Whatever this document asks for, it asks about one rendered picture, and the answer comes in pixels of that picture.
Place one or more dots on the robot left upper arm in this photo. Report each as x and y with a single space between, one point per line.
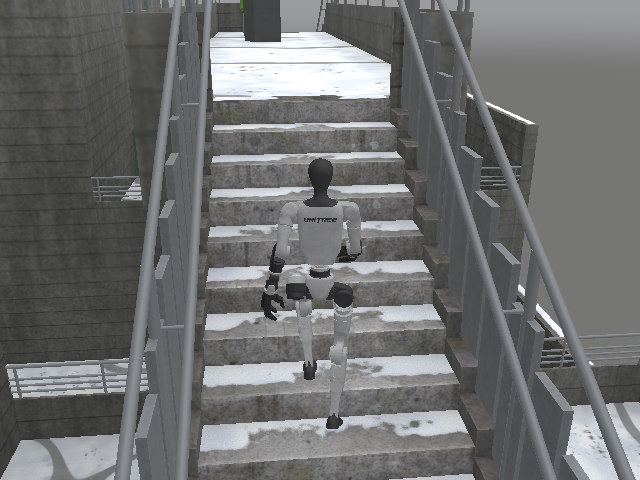
288 212

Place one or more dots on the robot right forearm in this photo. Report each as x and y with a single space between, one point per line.
355 255

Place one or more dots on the robot right upper arm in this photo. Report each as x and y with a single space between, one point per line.
352 214

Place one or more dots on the robot left foot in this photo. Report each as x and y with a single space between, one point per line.
309 372

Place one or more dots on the left robot hand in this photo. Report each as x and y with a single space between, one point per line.
267 307

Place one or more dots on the right robot hand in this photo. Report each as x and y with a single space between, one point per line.
343 252

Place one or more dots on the humanoid robot torso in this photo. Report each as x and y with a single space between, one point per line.
320 238

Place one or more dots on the robot left forearm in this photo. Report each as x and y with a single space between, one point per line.
274 273

